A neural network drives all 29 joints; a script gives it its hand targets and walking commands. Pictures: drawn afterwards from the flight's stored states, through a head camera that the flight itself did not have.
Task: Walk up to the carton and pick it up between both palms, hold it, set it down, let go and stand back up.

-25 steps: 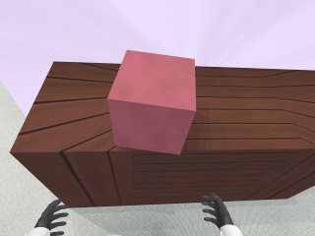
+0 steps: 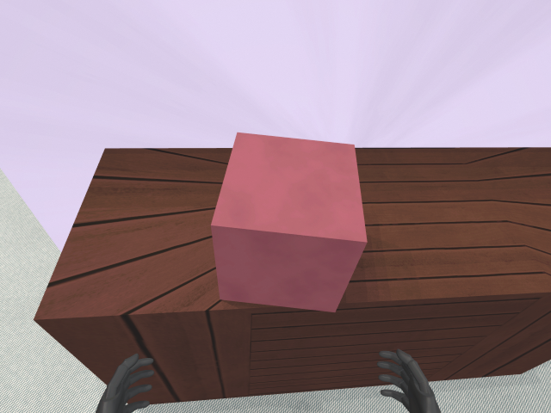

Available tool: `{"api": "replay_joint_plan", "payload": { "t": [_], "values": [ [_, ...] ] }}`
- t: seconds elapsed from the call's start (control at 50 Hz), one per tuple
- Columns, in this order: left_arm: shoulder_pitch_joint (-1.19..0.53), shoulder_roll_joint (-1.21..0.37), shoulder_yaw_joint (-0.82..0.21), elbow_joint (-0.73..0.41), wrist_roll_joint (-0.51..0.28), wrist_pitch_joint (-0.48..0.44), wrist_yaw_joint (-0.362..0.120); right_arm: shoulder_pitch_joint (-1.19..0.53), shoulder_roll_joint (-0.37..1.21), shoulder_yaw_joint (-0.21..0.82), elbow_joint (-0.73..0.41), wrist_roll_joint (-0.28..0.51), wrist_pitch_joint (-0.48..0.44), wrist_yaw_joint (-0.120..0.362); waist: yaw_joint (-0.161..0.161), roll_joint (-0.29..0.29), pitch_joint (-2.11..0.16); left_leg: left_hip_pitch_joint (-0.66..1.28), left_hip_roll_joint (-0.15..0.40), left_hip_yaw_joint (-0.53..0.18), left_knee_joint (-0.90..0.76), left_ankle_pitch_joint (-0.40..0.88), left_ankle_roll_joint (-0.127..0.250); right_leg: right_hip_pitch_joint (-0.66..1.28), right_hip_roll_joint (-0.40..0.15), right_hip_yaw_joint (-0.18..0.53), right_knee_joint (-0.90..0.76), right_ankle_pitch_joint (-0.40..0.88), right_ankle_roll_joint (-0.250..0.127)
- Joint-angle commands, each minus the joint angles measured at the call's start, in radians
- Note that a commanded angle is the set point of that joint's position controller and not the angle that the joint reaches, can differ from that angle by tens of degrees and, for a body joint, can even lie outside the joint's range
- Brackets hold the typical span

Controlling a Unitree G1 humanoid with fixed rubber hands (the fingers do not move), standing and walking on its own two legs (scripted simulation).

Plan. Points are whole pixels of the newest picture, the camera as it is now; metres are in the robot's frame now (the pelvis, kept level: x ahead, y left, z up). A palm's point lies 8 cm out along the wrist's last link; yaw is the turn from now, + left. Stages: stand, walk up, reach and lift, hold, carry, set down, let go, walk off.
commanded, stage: reach and lift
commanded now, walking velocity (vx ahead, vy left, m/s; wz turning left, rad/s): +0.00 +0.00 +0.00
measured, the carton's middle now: (286, 222) +0.45 +0.00 +0.00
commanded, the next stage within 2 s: none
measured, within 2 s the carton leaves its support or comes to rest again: neither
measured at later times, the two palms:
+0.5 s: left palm (121, 375) +0.18 +0.22 -0.04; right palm (429, 387) +0.20 -0.22 -0.04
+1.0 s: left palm (137, 320) +0.25 +0.22 -0.01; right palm (425, 342) +0.25 -0.21 -0.01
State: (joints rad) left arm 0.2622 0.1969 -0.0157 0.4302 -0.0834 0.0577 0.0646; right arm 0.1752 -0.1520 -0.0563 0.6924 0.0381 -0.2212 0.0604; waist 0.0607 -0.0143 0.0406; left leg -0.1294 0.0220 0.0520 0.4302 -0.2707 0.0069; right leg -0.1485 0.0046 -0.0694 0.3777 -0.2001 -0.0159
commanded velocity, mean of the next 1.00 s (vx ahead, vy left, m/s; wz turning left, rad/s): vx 0.00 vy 0.00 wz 0.00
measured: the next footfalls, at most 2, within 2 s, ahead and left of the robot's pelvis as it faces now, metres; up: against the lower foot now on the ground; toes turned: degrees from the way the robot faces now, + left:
none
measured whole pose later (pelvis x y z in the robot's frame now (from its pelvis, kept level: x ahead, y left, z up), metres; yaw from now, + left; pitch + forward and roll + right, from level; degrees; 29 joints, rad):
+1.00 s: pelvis -0.01 +0.00 -0.01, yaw -1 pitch -1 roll +0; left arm -0.09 0.26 -0.08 0.68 -0.27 -0.27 0.06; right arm -0.09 -0.19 0.03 0.69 0.25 -0.29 0.00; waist 0.01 -0.01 0.00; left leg -0.19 0.02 0.06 0.51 -0.30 0.00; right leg -0.23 0.00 -0.05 0.49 -0.24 -0.02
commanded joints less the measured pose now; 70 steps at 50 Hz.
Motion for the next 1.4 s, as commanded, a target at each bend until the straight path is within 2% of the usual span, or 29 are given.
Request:
{"api": "replay_joint_plan", "payload": {
  "t": [0.0, 0.1, 0.16, 0.3, 0.48, 0.62, 0.74, 0.86, 0.96, 1.02, 1.16, 1.26, 1.38],
  "values": [
    [-0.025, 0.080, 0.038, -0.162, 0.008, -0.106, 0.001, -0.047, -0.162, -0.044, -0.126, 0.039, -0.105, -0.010, -0.007, 0.026, -0.153, 0.025, -0.015, -0.029, -0.050, 0.524, -0.062, 0.131, 0.044, 0.046, -0.052, 0.224, -0.032],
    [-0.011, 0.074, 0.037, -0.175, 0.011, -0.164, -0.008, -0.034, -0.165, -0.025, -0.134, 0.080, -0.154, -0.014, -0.004, 0.037, -0.132, 0.040, -0.017, -0.031, -0.048, 0.597, -0.071, 0.156, 0.047, 0.054, -0.060, 0.279, -0.039],
    [-0.029, 0.079, 0.038, -0.182, 0.009, -0.199, -0.012, -0.035, -0.162, -0.010, -0.142, 0.105, -0.177, -0.015, -0.005, 0.052, -0.118, 0.039, -0.018, -0.029, -0.049, 0.594, -0.075, 0.162, 0.042, 0.062, -0.061, 0.289, -0.043],
    [-0.101, 0.108, 0.033, -0.159, -0.022, -0.287, -0.021, -0.062, -0.148, 0.011, -0.165, 0.142, -0.209, -0.019, -0.017, 0.063, -0.112, -0.002, -0.020, -0.020, -0.056, 0.465, -0.067, 0.176, 0.019, 0.086, -0.043, 0.270, -0.042],
    [-0.224, 0.149, 0.017, -0.069, -0.092, -0.384, -0.033, -0.153, -0.128, 0.015, -0.202, 0.144, -0.219, -0.039, -0.034, 0.028, -0.129, -0.094, -0.019, -0.020, -0.057, 0.273, -0.041, 0.180, -0.004, 0.108, 0.006, 0.218, -0.024],
    [-0.338, 0.168, 0.001, 0.003, -0.138, -0.446, -0.034, -0.248, -0.117, 0.024, -0.215, 0.156, -0.220, -0.053, -0.043, 0.009, -0.156, -0.132, -0.019, -0.029, -0.035, 0.215, -0.032, 0.155, -0.006, 0.113, 0.043, 0.186, -0.016],
    [-0.453, 0.180, -0.007, 0.059, -0.161, -0.490, -0.027, -0.345, -0.117, 0.039, -0.188, 0.184, -0.225, -0.059, -0.053, 0.023, -0.191, -0.157, -0.019, -0.038, -0.010, 0.193, -0.034, 0.129, -0.005, 0.115, 0.074, 0.166, -0.015],
    [-0.613, 0.187, -0.010, 0.075, -0.182, -0.422, -0.011, -0.509, -0.152, 0.038, -0.181, 0.203, -0.157, -0.061, -0.050, 0.042, -0.231, -0.158, -0.010, -0.036, -0.033, 0.147, -0.032, 0.095, -0.001, 0.108, 0.069, 0.107, -0.026],
    [-0.698, 0.202, 0.000, 0.030, -0.191, -0.357, 0.002, -0.596, -0.182, 0.037, -0.213, 0.233, -0.094, -0.063, -0.048, 0.043, -0.326, -0.121, -0.013, -0.032, -0.028, 0.229, -0.041, 0.115, 0.008, 0.101, 0.069, 0.196, -0.019],
    [-0.740, 0.209, 0.018, 0.035, -0.180, -0.314, -0.007, -0.634, -0.192, 0.043, -0.197, 0.247, -0.056, -0.070, -0.045, 0.045, -0.353, -0.098, -0.015, -0.031, -0.029, 0.272, -0.041, 0.121, 0.009, 0.101, 0.055, 0.226, -0.017],
    [-0.854, 0.206, 0.048, 0.037, -0.162, -0.202, -0.033, -0.735, -0.213, 0.036, -0.180, 0.259, 0.029, -0.082, -0.042, 0.038, -0.361, -0.045, -0.015, -0.030, -0.046, 0.313, -0.032, 0.086, 0.011, 0.093, 0.002, 0.199, -0.010],
    [-0.942, 0.216, 0.062, 0.016, -0.158, -0.130, -0.044, -0.818, -0.231, 0.019, -0.205, 0.259, 0.078, -0.091, -0.045, 0.029, -0.391, -0.025, -0.017, -0.028, -0.049, 0.335, -0.025, 0.077, 0.016, 0.086, -0.016, 0.208, -0.001],
    [-1.033, 0.246, 0.090, -0.033, -0.158, -0.056, -0.049, -0.912, -0.253, 0.009, -0.250, 0.264, 0.127, -0.107, -0.045, 0.025, -0.463, -0.011, -0.020, -0.023, -0.039, 0.394, -0.025, 0.102, 0.023, 0.081, -0.012, 0.277, 0.008]
  ]
}}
